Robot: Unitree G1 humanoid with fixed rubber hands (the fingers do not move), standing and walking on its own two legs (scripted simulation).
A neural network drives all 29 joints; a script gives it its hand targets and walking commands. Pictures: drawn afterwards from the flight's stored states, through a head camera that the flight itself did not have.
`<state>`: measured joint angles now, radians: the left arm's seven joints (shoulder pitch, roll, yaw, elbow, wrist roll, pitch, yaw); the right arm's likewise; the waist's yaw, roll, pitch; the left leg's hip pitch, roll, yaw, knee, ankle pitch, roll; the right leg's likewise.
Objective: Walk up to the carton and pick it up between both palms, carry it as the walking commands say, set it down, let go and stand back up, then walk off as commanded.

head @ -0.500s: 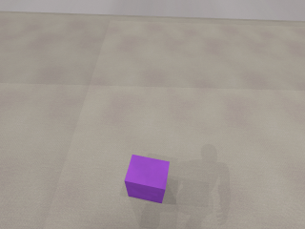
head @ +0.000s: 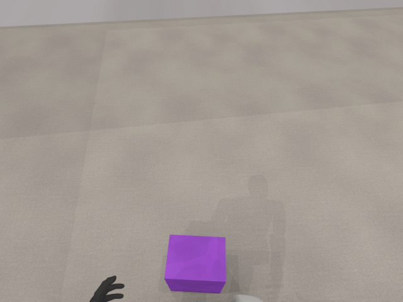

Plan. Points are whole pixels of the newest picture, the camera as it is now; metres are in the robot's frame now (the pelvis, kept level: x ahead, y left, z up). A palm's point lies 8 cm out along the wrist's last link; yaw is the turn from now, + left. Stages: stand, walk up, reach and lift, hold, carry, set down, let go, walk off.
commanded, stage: walk up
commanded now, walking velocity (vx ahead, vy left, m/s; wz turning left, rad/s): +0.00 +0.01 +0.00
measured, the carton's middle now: (196, 265) +0.32 +0.00 -0.62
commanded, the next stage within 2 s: none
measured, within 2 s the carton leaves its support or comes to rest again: neither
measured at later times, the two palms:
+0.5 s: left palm out of the picture +0.08 +0.28 -0.13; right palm out of the picture +0.07 -0.23 -0.15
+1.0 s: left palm out of the picture +0.09 +0.27 -0.12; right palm out of the picture +0.05 -0.21 -0.13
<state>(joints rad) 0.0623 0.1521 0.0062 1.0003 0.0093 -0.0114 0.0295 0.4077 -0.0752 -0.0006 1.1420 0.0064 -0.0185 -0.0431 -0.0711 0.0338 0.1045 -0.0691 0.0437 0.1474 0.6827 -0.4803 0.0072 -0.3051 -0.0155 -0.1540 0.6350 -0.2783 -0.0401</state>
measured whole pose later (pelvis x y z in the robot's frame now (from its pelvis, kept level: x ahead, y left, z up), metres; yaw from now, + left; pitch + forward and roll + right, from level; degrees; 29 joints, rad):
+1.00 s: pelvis +0.00 +0.03 +0.01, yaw -2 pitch +0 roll +0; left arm 0.10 0.23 0.02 0.99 -0.01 0.06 0.02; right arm 0.17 -0.16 -0.05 0.97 -0.03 0.03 -0.03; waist 0.01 0.00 0.15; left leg -0.28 0.03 0.13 0.55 -0.27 0.02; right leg -0.21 -0.02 -0.01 0.54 -0.32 0.01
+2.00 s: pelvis -0.02 +0.06 +0.02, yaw -1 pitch -3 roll +0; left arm 0.28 0.13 -0.01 1.19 0.00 0.00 0.04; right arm 0.32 -0.11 -0.02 1.15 0.00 -0.02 -0.03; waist 0.00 -0.02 0.04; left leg -0.05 -0.05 0.06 0.37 -0.26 0.06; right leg -0.10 -0.06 -0.03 0.38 -0.23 0.05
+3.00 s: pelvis -0.06 +0.02 -0.03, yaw +1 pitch +19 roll -1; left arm 0.05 0.12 0.07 0.53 0.05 0.43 -0.06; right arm 0.08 -0.07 -0.08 0.49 -0.03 0.45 -0.01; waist 0.00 0.01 -0.05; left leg -0.83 0.00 0.00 0.87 -0.38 0.01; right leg -0.84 0.01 0.00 0.84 -0.34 0.01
